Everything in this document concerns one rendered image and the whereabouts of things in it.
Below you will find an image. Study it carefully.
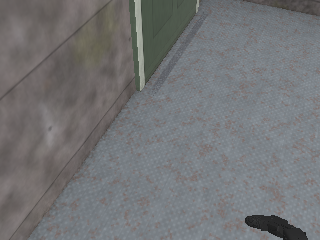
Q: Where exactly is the right robot hand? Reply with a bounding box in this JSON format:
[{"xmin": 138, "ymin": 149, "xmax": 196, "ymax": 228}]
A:
[{"xmin": 245, "ymin": 215, "xmax": 309, "ymax": 240}]

